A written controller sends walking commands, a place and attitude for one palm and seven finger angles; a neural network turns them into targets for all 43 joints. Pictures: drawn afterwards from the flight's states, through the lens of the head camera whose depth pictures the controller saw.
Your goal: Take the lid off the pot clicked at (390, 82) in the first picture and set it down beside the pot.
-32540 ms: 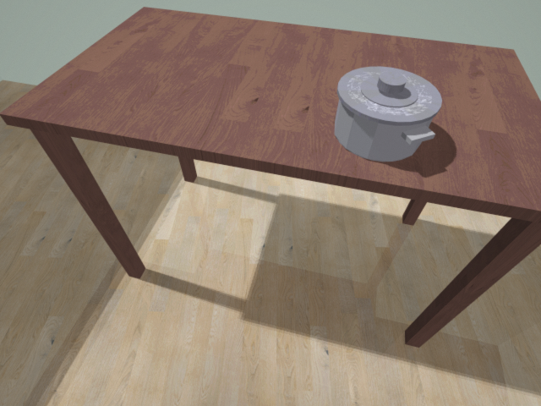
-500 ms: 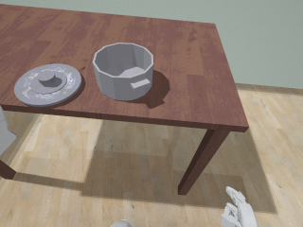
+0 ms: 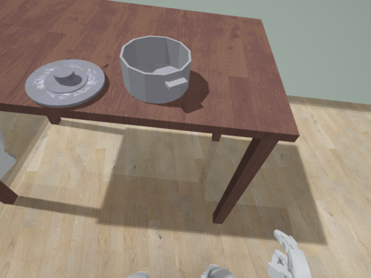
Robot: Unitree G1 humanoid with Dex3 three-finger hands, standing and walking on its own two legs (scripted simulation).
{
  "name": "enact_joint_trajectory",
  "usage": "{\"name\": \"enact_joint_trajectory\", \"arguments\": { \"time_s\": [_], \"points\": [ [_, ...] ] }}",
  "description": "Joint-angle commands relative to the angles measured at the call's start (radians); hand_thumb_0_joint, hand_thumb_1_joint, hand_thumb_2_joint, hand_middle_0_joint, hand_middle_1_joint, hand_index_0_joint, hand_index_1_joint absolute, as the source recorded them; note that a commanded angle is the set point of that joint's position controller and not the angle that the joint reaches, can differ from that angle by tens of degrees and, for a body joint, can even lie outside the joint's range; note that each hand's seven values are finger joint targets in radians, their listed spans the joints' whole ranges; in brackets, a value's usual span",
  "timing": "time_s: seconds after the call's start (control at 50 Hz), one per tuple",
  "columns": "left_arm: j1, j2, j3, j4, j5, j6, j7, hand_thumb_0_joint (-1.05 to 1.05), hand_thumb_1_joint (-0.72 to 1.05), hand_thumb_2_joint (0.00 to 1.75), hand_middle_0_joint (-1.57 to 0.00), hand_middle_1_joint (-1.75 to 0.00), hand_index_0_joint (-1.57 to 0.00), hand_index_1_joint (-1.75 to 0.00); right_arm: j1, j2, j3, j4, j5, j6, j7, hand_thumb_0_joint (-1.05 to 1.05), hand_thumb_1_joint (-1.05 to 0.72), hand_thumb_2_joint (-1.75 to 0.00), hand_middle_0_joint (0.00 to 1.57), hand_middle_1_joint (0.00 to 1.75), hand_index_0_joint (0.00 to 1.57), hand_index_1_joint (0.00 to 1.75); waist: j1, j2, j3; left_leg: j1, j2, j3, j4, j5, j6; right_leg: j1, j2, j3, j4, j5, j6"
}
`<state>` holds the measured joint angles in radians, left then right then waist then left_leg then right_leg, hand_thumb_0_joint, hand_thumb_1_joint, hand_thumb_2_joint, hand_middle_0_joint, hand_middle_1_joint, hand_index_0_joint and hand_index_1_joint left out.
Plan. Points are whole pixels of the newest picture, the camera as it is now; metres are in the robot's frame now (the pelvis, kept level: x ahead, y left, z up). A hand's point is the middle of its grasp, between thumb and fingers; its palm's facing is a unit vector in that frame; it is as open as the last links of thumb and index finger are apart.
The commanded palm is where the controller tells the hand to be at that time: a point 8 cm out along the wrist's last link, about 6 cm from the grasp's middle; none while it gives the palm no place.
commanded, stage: step back with the hand held close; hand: left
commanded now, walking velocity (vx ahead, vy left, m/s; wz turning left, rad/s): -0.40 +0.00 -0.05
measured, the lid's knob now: (64, 74) +0.57 +0.34 +0.09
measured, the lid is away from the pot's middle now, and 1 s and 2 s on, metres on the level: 0.24 0.24 0.24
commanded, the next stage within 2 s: stop stepping back and stand still in 0.10 s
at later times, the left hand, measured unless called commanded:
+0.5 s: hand out of the picture +0.09 +0.21 +0.26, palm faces +0.34 -0.83 -0.44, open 7.4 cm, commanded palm +0.03 +0.28 +0.27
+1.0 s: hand out of the picture +0.07 +0.21 +0.26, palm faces +0.46 -0.78 -0.42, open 7.4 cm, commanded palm none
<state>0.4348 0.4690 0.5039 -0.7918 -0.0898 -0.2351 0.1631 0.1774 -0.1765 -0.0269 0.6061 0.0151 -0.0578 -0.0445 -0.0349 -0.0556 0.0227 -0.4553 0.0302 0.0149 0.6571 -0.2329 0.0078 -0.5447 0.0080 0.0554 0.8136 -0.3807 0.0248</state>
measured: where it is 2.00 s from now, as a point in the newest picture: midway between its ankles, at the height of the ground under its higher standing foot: outside the picture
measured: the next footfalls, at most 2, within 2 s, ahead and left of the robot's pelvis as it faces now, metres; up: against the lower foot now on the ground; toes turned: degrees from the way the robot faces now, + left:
right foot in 0.16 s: -0.06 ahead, -0.11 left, +0.00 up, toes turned -2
left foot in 0.42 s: -0.10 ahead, +0.13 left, +0.00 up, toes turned +6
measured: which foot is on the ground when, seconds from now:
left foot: down 0.00-0.16, up 0.18-0.40, down 0.42-1.00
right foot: up 0.00-0.14, down 0.16-1.00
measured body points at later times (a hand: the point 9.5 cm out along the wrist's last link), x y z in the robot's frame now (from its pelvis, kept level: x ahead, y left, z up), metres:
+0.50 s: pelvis -0.11 +0.01 +0.01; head -0.11 +0.03 +0.46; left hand +0.06 +0.26 +0.28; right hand +0.02 -0.26 -0.06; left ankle -0.12 +0.16 -0.72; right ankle -0.04 -0.11 -0.72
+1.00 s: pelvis -0.13 -0.01 +0.01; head -0.13 -0.01 +0.46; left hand +0.04 +0.25 +0.28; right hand +0.03 -0.23 -0.08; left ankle -0.11 +0.13 -0.72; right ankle -0.10 -0.11 -0.72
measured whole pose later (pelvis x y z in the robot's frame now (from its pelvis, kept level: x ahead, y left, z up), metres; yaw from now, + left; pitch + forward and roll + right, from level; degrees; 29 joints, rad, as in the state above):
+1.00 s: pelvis -0.13 -0.01 +0.01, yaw +0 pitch +0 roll -1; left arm 0.45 0.45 0.48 -0.72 -0.06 -0.17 0.16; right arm 0.22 -0.17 0.04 0.62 0.03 -0.08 -0.03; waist -0.01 0.01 -0.02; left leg -0.32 0.06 0.00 0.63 -0.32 -0.01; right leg -0.31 0.03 -0.04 0.57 -0.24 -0.04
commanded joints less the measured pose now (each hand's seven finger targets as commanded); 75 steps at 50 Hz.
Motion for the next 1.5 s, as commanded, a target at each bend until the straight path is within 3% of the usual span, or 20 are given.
{"name": "enact_joint_trajectory", "arguments": {
  "time_s": [0.0,0.12,0.16,0.18,0.2,0.22,0.34,0.42,0.46,0.56,0.64,0.72,0.78,0.88,0.96,0.98,1.02,1.12,1.32,1.48],
  "points": [
    [0.031,0.161,0.139,-0.267,-0.016,-0.046,0.021,0.00,0.90,0.90,-0.20,-0.30,-0.20,-0.30,-0.028,-0.140,-0.059,-0.135,-0.010,-0.089,0.006,0.00,-0.90,-0.90,0.20,0.30,0.20,0.30,0.022,0.289,-0.253,0.214,0.295,-0.185,-0.267,0.512,0.145,0.051,0.039,-0.010,0.142,-0.146,-0.008],
    [-0.009,0.155,0.091,-0.253,0.013,-0.023,-0.003,0.00,0.90,0.90,-0.20,-0.30,-0.20,-0.30,-0.070,-0.143,-0.037,-0.146,-0.009,-0.075,0.007,0.00,-0.90,-0.90,0.20,0.30,0.20,0.30,0.033,0.170,-0.219,0.122,0.160,-0.061,-0.126,0.096,0.004,0.328,-0.050,-0.044,-0.504,0.326,-0.034],
    [-0.053,0.199,0.099,-0.180,0.012,-0.030,0.007,0.00,0.90,0.90,-0.20,-0.30,-0.20,-0.30,-0.064,-0.117,-0.036,-0.151,-0.003,-0.066,-0.005,0.00,-0.90,-0.90,0.20,0.30,0.20,0.30,0.028,-0.147,-0.158,-0.002,0.003,0.013,0.216,-0.260,-0.040,0.229,-0.355,0.261,-0.570,0.680,-0.153],
    [0.029,-0.040,-0.335,0.820,0.110,0.140,-0.150,0.00,0.90,0.90,-0.20,-0.30,-0.20,-0.30,0.014,-0.355,-0.117,0.134,-0.017,-0.136,0.027,0.00,-0.90,-0.90,0.20,0.30,0.20,0.30,-0.045,-0.056,-0.179,-0.067,0.113,-0.126,0.529,-0.291,-0.035,0.125,-0.515,0.226,-0.428,0.784,-0.174],
    [-0.329,0.271,0.118,-0.371,0.015,0.031,-0.037,0.00,0.90,0.90,-0.20,-0.30,-0.20,-0.30,-0.114,-0.116,-0.082,-0.170,0.055,-0.044,0.018,0.00,-0.90,-0.90,0.20,0.30,0.20,0.30,0.048,-0.135,-0.248,0.067,-0.010,-0.119,0.498,-0.297,-0.030,0.157,-0.366,0.240,-0.548,0.490,-0.139],
    [-0.075,0.245,0.174,-0.109,0.001,0.022,-0.003,0.00,0.90,0.90,-0.20,-0.30,-0.20,-0.30,-0.066,-0.097,-0.033,-0.131,0.010,-0.045,-0.016,0.00,-0.90,-0.90,0.20,0.30,0.20,0.30,0.002,-0.149,-0.222,0.005,0.031,-0.077,0.402,-0.222,-0.014,0.256,-0.333,0.155,-0.506,0.524,-0.169],
    [0.111,0.169,0.121,-0.223,-0.012,0.009,0.016,0.00,0.90,0.90,-0.20,-0.30,-0.20,-0.30,-0.074,-0.131,-0.013,-0.203,0.019,-0.028,-0.022,0.00,-0.90,-0.90,0.20,0.30,0.20,0.30,-0.008,0.002,-0.178,0.189,0.012,0.011,-0.225,-0.132,0.026,0.265,-0.184,0.060,-0.436,0.112,-0.084],
    [0.058,0.188,0.134,-0.253,-0.008,-0.010,0.006,0.00,0.90,0.90,-0.20,-0.30,-0.20,-0.30,-0.081,-0.195,-0.033,-0.215,0.039,-0.061,-0.018,0.00,-0.90,-0.90,0.20,0.30,0.20,0.30,0.011,0.249,-0.130,0.113,0.217,-0.217,-0.408,-0.188,0.092,0.278,0.028,-0.094,-0.207,0.089,0.004],
    [0.031,0.161,0.115,-0.203,0.004,-0.001,0.016,0.00,0.90,0.90,-0.20,-0.30,-0.20,-0.30,-0.079,-0.161,-0.021,-0.192,0.033,-0.069,-0.027,0.00,-0.90,-0.90,0.20,0.30,0.20,0.30,0.000,0.341,-0.050,0.005,0.188,-0.183,-0.467,-0.430,0.074,0.271,0.009,-0.100,-0.175,0.032,-0.003],
    [-0.061,0.116,0.055,-0.034,0.017,0.036,0.019,0.00,0.90,0.90,-0.20,-0.30,-0.20,-0.30,-0.064,-0.181,-0.024,-0.151,0.025,-0.068,-0.024,0.00,-0.90,-0.90,0.20,0.30,0.20,0.30,0.000,0.151,-0.010,-0.028,0.112,-0.093,-0.259,-0.473,0.067,0.318,-0.008,-0.069,-0.334,-0.031,-0.051],
    [-0.108,0.155,0.058,-0.035,0.027,0.040,0.013,0.00,0.90,0.90,-0.20,-0.30,-0.20,-0.30,-0.061,-0.151,-0.019,-0.117,0.006,-0.063,-0.015,0.00,-0.90,-0.90,0.20,0.30,0.20,0.30,0.000,-0.109,-0.035,0.016,-0.008,0.024,0.192,-0.263,0.030,0.205,-0.258,0.360,-0.617,-0.323,-0.183],
    [-0.095,0.137,0.038,-0.096,0.013,0.037,0.008,0.00,0.90,0.90,-0.20,-0.30,-0.20,-0.30,-0.066,-0.126,0.005,-0.115,-0.001,-0.052,-0.009,0.00,-0.90,-0.90,0.20,0.30,0.20,0.30,-0.016,-0.059,-0.052,0.257,0.034,-0.005,-0.079,-0.264,0.052,0.034,-0.196,0.120,-0.531,-0.326,-0.127],
    [-0.083,0.150,0.062,-0.217,0.023,0.011,0.019,0.00,0.90,0.90,-0.20,-0.30,-0.20,-0.30,-0.109,-0.142,0.017,-0.176,-0.001,-0.073,-0.015,0.00,-0.90,-0.90,0.20,0.30,0.20,0.30,0.011,0.409,-0.001,0.090,0.288,-0.407,-0.538,-0.564,0.149,0.074,0.049,-0.089,0.053,-0.082,-0.022],
    [-0.018,0.133,0.063,-0.070,0.034,0.040,0.019,0.00,0.90,0.90,-0.20,-0.30,-0.20,-0.30,-0.080,-0.127,0.016,-0.141,0.016,-0.085,-0.006,0.00,-0.90,-0.90,0.20,0.30,0.20,0.30,0.034,0.157,-0.013,-0.019,0.150,-0.095,-0.313,-0.325,0.065,0.363,0.007,-0.103,-0.309,0.058,-0.006],
    [-0.115,0.157,0.063,-0.055,0.028,0.017,0.002,0.00,0.90,0.90,-0.20,-0.30,-0.20,-0.30,-0.065,-0.126,-0.005,-0.131,0.008,-0.065,0.003,0.00,-0.90,-0.90,0.20,0.30,0.20,0.30,-0.018,-0.006,-0.080,0.106,0.010,0.001,0.013,-0.083,0.010,0.301,-0.264,0.256,-0.547,0.304,-0.143],
    [-0.047,-0.069,-0.375,0.830,0.131,0.180,-0.126,0.00,0.90,0.90,-0.20,-0.30,-0.20,-0.30,-0.002,-0.280,-0.089,0.124,-0.006,-0.122,0.059,0.00,-0.90,-0.90,0.20,0.30,0.20,0.30,-0.056,0.005,-0.106,0.102,0.068,-0.009,0.171,-0.131,-0.018,0.171,-0.341,0.137,-0.371,0.391,-0.162],
    [-0.041,-0.128,-0.375,0.881,0.142,0.239,-0.139,0.00,0.90,0.90,-0.20,-0.30,-0.20,-0.30,0.106,-0.195,-0.067,0.129,-0.016,-0.028,0.062,0.00,-0.90,-0.90,0.20,0.30,0.20,0.30,-0.039,-0.037,-0.127,0.162,0.047,-0.019,0.113,-0.124,-0.022,0.103,-0.204,0.052,-0.357,0.071,-0.131],
    [-0.170,-0.103,-0.418,1.109,0.125,0.238,-0.142,0.00,0.90,0.90,-0.20,-0.30,-0.20,-0.30,0.114,-0.212,-0.054,0.102,-0.041,0.038,0.060,0.00,-0.90,-0.90,0.20,0.30,0.20,0.30,-0.005,-0.237,-0.071,0.131,0.044,-0.048,0.007,0.134,0.038,0.221,-0.162,0.033,-0.284,0.360,-0.096],
    [-0.155,-0.134,-0.445,1.577,0.099,0.240,-0.143,0.00,0.90,0.90,-0.20,-0.30,-0.20,-0.30,0.134,-0.166,-0.026,0.235,-0.040,0.051,0.020,0.00,-0.90,-0.90,0.20,0.30,0.20,0.30,0.029,0.318,-0.135,0.241,0.126,-0.057,-0.261,0.154,0.058,0.396,-0.063,-0.053,-0.304,0.247,-0.061],
    [-0.174,-0.150,-0.484,1.727,0.095,0.241,-0.135,0.00,0.90,0.90,-0.20,-0.30,-0.20,-0.30,0.230,-0.125,-0.024,0.337,-0.029,0.073,0.014,0.00,-0.90,-0.90,0.20,0.30,0.20,0.30,0.008,0.090,-0.016,0.260,0.102,-0.026,-0.263,0.026,0.043,0.351,-0.085,-0.013,-0.426,0.255,-0.072]
  ]
}}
